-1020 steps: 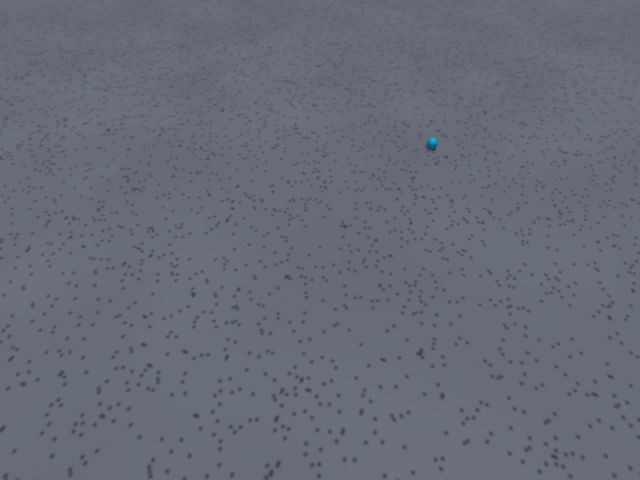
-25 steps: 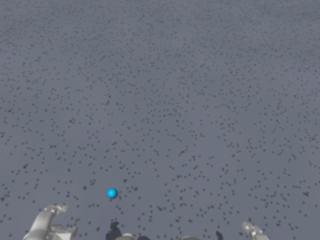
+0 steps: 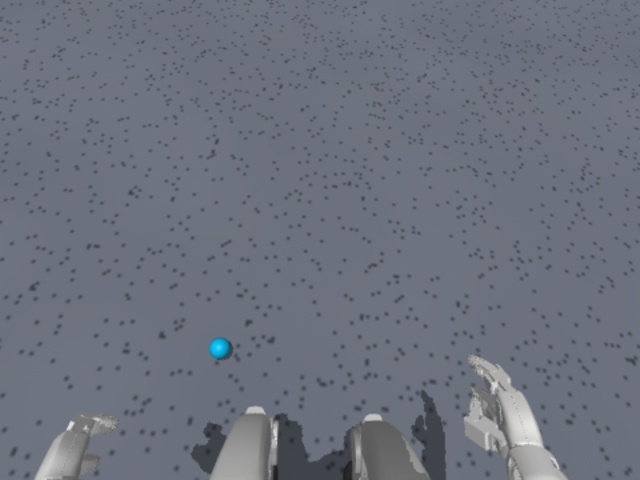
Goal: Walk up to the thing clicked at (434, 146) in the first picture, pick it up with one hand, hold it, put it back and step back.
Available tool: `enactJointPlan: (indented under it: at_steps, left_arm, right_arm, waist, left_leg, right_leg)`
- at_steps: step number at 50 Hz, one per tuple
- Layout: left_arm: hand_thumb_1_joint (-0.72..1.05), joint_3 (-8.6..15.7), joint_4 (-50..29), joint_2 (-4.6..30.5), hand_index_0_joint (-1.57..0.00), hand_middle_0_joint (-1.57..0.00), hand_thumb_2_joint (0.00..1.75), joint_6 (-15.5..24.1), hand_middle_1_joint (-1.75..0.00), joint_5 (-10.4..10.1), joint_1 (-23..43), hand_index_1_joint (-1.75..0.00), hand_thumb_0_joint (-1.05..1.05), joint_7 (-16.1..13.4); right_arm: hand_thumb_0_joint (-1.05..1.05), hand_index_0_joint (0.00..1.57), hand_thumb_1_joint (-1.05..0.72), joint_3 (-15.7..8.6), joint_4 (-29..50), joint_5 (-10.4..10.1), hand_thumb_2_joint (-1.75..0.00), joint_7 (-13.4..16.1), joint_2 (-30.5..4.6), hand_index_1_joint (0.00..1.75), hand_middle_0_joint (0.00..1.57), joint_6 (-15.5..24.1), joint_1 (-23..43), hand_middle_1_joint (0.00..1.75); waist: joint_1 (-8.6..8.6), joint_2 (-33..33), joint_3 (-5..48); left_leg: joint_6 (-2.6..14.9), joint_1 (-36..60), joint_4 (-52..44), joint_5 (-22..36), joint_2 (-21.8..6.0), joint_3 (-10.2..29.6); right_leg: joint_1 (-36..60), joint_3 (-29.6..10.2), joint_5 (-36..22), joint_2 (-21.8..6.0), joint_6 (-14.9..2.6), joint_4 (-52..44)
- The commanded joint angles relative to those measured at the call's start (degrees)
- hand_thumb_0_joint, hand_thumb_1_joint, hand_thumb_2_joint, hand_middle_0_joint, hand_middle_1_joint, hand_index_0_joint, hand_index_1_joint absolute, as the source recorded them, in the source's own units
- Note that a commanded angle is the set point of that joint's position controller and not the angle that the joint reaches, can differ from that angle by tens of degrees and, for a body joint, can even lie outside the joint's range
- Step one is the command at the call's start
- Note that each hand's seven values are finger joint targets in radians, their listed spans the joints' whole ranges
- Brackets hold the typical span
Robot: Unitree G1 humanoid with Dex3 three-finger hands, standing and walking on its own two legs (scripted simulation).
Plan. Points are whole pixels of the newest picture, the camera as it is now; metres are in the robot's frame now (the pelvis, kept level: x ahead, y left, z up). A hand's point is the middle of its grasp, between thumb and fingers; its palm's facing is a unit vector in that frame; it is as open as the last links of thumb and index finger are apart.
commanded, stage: rise first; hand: left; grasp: from above
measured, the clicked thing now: (219, 347) +0.41 +0.24 -0.64
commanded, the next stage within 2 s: approach in 1.98 s
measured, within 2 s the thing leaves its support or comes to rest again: neither
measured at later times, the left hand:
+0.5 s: hand (147, 405) +0.24 +0.30 -0.34, palm faces -0.45 -0.44 -0.78, open 14.1 cm
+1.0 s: hand (167, 380) +0.30 +0.31 -0.45, palm faces -0.46 -0.15 -0.87, open 14.1 cm
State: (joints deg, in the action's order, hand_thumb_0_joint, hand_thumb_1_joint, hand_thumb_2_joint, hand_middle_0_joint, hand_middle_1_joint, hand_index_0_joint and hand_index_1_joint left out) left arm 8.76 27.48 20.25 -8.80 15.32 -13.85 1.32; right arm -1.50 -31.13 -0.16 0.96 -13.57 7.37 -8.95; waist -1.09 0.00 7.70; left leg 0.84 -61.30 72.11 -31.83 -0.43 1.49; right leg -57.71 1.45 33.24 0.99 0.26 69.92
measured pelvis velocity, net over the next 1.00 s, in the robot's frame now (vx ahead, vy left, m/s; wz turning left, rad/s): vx -0.09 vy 0.00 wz -0.10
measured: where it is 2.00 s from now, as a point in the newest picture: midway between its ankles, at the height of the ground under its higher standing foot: outside the picture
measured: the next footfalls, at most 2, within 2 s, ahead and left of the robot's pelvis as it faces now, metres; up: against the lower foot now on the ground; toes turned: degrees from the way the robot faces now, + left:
none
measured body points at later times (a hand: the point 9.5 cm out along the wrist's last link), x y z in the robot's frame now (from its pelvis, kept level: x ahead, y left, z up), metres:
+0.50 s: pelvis -0.07 -0.01 -0.20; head +0.14 +0.01 +0.20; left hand +0.26 +0.32 -0.29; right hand +0.12 -0.28 -0.33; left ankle +0.02 +0.11 -0.63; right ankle +0.00 -0.13 -0.63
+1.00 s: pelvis -0.09 +0.00 -0.30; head +0.12 +0.05 +0.10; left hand +0.32 +0.32 -0.40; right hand -0.01 -0.29 -0.41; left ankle +0.02 +0.11 -0.63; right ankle +0.00 -0.13 -0.63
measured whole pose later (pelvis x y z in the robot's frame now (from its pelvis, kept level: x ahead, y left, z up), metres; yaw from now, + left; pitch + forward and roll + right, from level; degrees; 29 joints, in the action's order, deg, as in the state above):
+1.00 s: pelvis -0.09 +0.00 -0.30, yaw -6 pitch +32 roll -7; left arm 10.3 68.6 41.3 21.1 65.7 36.3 -16.9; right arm -1.0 -44.7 5.1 -5.4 -15.9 3.4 -6.6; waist -5.0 -1.3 5.7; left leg 1.0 -127.0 130.5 -35.9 -0.8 5.7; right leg -121.2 5.9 38.7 1.8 0.3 127.4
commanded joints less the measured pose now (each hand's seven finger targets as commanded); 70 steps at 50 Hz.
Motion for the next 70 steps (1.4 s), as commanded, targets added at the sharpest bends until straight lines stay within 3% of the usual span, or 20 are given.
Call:
enactJointPlan:
  at_steps: [1,5,8,13,17,19,22,24,27,29,31,33,40,45,49,51,53,59,64,70]
  left_arm:
    - [-0.56,4.1,-7.6,11.4,-0.09,-0.09,0.95,1.6,-1.07,2.2,0.1,-1.07,0.00,-1.7]
    - [-0.53,5.2,-3.1,14.8,-0.08,-0.07,0.94,5.8,-1.08,6.6,8.1,-1.07,0.00,-1.9]
    - [-0.53,4.7,-0.8,16.2,-0.07,-0.07,0.96,10.5,-1.07,10.8,12.9,-1.07,0.00,-1.8]
    - [-0.52,5.0,0.4,20.4,-0.07,-0.07,0.97,18.0,-1.08,16.8,18.3,-1.07,0.00,-2.6]
    - [-0.58,7.6,5.1,25.0,-0.07,-0.07,1.01,20.0,-1.07,22.1,23.2,-1.08,0.00,-5.7]
    - [-0.58,6.5,7.9,24.1,-0.08,-0.09,1.00,20.4,-1.06,24.0,27.2,-1.07,0.00,-7.1]
    - [-0.57,6.7,11.9,26.2,-0.09,-0.09,1.00,21.3,-1.05,26.8,33.5,-1.06,0.00,-8.4]
    - [-0.55,8.7,11.7,31.6,-0.09,-0.09,1.00,22.0,-1.05,29.0,38.1,-1.05,0.00,-9.3]
    - [-0.54,7.3,16.4,31.7,-0.06,-0.07,1.01,22.7,-1.04,32.2,42.9,-1.05,0.00,-9.8]
    - [-0.51,8.2,18.8,34.6,-0.06,-0.06,1.00,23.7,-1.04,34.3,46.4,-1.04,0.00,-10.3]
    - [-0.51,7.6,21.0,35.0,-0.06,-0.06,1.00,24.7,-1.04,35.7,48.8,-1.04,0.00,-10.6]
    - [-0.51,8.1,23.3,37.1,-0.06,-0.06,1.01,25.9,-1.03,37.3,51.0,-1.03,0.00,-11.2]
    - [-0.51,5.2,28.0,37.6,-0.07,-0.08,1.01,30.4,-0.98,43.0,59.4,-0.98,0.00,-14.7]
    - [-0.54,5.4,32.4,38.5,-0.06,-0.07,1.02,30.8,-0.97,47.9,61.3,-0.97,0.00,-19.7]
    - [-0.54,4.6,34.8,38.4,-0.08,-0.10,1.01,29.5,-0.93,51.3,63.8,-0.94,0.00,-22.6]
    - [-0.52,4.9,35.4,39.0,-0.09,-0.11,1.00,28.8,-0.91,52.1,64.6,-0.93,0.00,-23.7]
    - [-0.53,4.1,35.6,37.6,-0.09,-0.10,1.00,28.4,-0.91,52.6,66.0,-0.92,0.00,-24.4]
    - [-0.49,3.2,38.6,37.8,-0.12,-0.12,0.95,27.9,-0.93,54.4,67.2,-0.93,0.00,-25.1]
    - [-0.47,4.5,38.4,40.3,-0.14,-0.14,0.93,29.0,-0.92,55.5,68.0,-0.92,0.00,-26.2]
    - [-0.48,5.7,40.3,41.6,-0.13,-0.12,0.94,30.6,-0.95,56.7,67.9,-0.95,0.00,-27.3]
  right_arm:
    - [0.00,0.20,-0.90,-3.4,7.0,-0.4,-0.90,-0.1,-9.3,0.30,0.20,3.0,-1.1,0.30]
    - [0.00,0.20,-0.88,-3.9,5.7,0.0,-0.90,-0.6,-9.9,0.30,0.20,4.2,0.6,0.30]
    - [0.00,0.20,-0.87,-4.5,4.8,0.2,-0.89,-1.1,-10.6,0.30,0.20,4.9,0.9,0.30]
    - [0.00,0.20,-0.86,-5.2,2.3,0.4,-0.89,-2.2,-12.5,0.30,0.20,5.3,1.3,0.30]
    - [0.00,0.20,-0.90,-5.5,0.2,0.3,-0.90,-3.1,-13.7,0.30,0.20,4.3,0.9,0.30]
    - [0.00,0.20,-0.91,-5.7,-0.7,0.4,-0.90,-3.5,-13.5,0.30,0.20,3.7,0.5,0.30]
    - [0.00,0.20,-0.91,-5.9,-2.7,0.8,-0.90,-4.2,-13.6,0.30,0.20,3.0,-0.7,0.30]
    - [0.00,0.20,-0.90,-6.1,-3.3,1.1,-0.90,-4.3,-14.0,0.30,0.20,2.6,-1.6,0.30]
    - [0.00,0.20,-0.87,-5.9,-4.6,1.3,-0.90,-4.3,-13.9,0.30,0.20,1.7,-2.1,0.30]
    - [0.00,0.20,-0.85,-5.6,-5.6,1.4,-0.89,-4.3,-13.9,0.30,0.20,1.2,-2.7,0.30]
    - [0.00,0.20,-0.86,-5.3,-6.0,1.6,-0.89,-4.4,-13.8,0.30,0.20,0.7,-2.8,0.30]
    - [0.00,0.20,-0.86,-4.8,-6.5,1.9,-0.89,-4.6,-13.7,0.30,0.20,0.3,-2.6,0.30]
    - [0.00,0.20,-0.88,-4.1,-8.3,3.6,-0.89,-5.2,-14.2,0.30,0.20,-1.0,-3.0,0.30]
    - [0.00,0.20,-0.89,-3.4,-10.0,4.6,-0.90,-5.8,-15.2,0.30,0.20,-2.3,-3.0,0.30]
    - [0.00,0.20,-0.89,-3.2,-10.8,5.4,-0.90,-6.2,-15.1,0.30,0.20,-3.6,-3.7,0.30]
    - [0.00,0.20,-0.89,-3.4,-11.0,5.8,-0.90,-6.4,-15.3,0.30,0.20,-4.0,-3.8,0.30]
    - [0.00,0.20,-0.90,-3.6,-11.3,6.1,-0.90,-6.6,-15.4,0.30,0.20,-4.1,-4.3,0.30]
    - [0.00,0.20,-0.90,-3.7,-11.7,6.8,-0.90,-7.2,-15.1,0.30,0.20,-4.5,-4.4,0.30]
    - [0.00,0.20,-0.91,-3.0,-11.7,7.5,-0.90,-7.4,-14.1,0.30,0.20,-4.9,-4.1,0.30]
    - [0.00,0.20,-0.90,-2.5,-12.4,8.6,-0.90,-7.6,-14.2,0.30,0.20,-5.5,-4.0,0.30]
  waist:
    - [-0.80,3.5,16.3]
    - [-1.00,3.8,15.6]
    - [-0.68,4.9,19.4]
    - [0.16,7.8,28.2]
    - [1.60,7.6,32.7]
    - [1.20,6.6,33.9]
    - [1.43,4.1,36.5]
    - [2.38,5.1,40.2]
    - [1.26,3.6,38.3]
    - [1.26,3.2,37.8]
    - [0.47,2.5,36.1]
    - [0.72,3.5,34.0]
    - [-1.69,7.3,29.5]
    - [-1.21,12.3,30.4]
    - [-2.21,13.4,31.7]
    - [-2.26,14.1,33.1]
    - [-2.91,14.8,33.3]
    - [-3.59,13.9,32.7]
    - [-3.50,11.1,34.1]
    - [-3.59,10.8,35.1]
  left_leg:
    - [0.42,10.6,-4.2,19.5,0.2,0.8]
    - [0.43,1.6,2.1,13.1,0.2,1.3]
    - [0.36,-2.9,7.2,10.6,0.5,1.0]
    - [0.03,-6.9,15.9,13.7,0.4,2.0]
    - [-0.18,-10.0,21.6,15.8,0.0,2.3]
    - [-0.03,-13.3,24.5,14.5,0.1,2.0]
    - [0.64,-18.7,28.9,11.7,0.4,1.4]
    - [0.80,-20.0,31.2,10.9,0.5,0.6]
    - [0.88,-25.1,33.1,5.3,0.4,0.5]
    - [1.12,-28.9,34.8,2.2,0.6,-0.1]
    - [1.44,-32.9,36.4,-0.8,0.8,-0.3]
    - [1.41,-35.2,37.1,-4.1,0.9,-0.2]
    - [1.33,-38.2,39.6,-11.1,1.1,1.3]
    - [0.43,-34.9,39.6,-8.6,0.6,3.3]
    - [0.23,-33.3,42.0,-2.9,0.5,2.9]
    - [0.17,-32.5,42.9,-0.9,0.4,2.9]
    - [0.04,-31.7,43.2,0.6,0.2,3.7]
    - [0.37,-33.4,45.2,0.3,0.0,4.0]
    - [1.18,-37.7,49.2,2.5,0.5,1.5]
    - [1.26,-38.0,51.5,4.6,0.2,1.7]
  right_leg:
    - [1.1,0.6,-16.5,0.8,-1.96,-3.0]
    - [-8.9,0.4,-10.9,0.7,-2.16,4.3]
    - [-14.8,-0.1,-9.1,0.8,-2.11,9.5]
    - [-24.5,0.2,-10.7,1.0,-2.32,19.4]
    - [-29.5,1.2,-11.3,1.0,-2.36,25.1]
    - [-31.6,1.6,-10.5,1.3,-2.28,26.9]
    - [-32.6,1.8,-8.9,1.4,-2.07,28.7]
    - [-32.1,1.5,-8.5,1.4,-1.99,30.0]
    - [-35.3,2.2,-4.4,1.6,-2.01,31.6]
    - [-35.4,2.2,-2.1,1.7,-1.91,32.4]
    - [-37.1,2.3,1.2,1.8,-1.77,32.9]
    - [-39.8,2.6,5.1,2.0,-1.95,34.2]
    - [-48.8,3.9,10.5,2.2,-2.52,37.9]
    - [-54.2,6.4,5.8,1.8,-2.64,43.3]
    - [-55.5,6.8,1.9,1.7,-2.74,44.8]
    - [-56.0,6.8,0.3,1.8,-2.77,45.6]
    - [-56.7,7.2,-0.9,1.5,-2.40,47.0]
    - [-57.8,7.4,-1.0,1.8,-2.25,48.2]
    - [-52.7,6.4,-3.6,2.6,-2.14,47.3]
    - [-52.8,6.9,-5.0,3.2,-2.13,49.1]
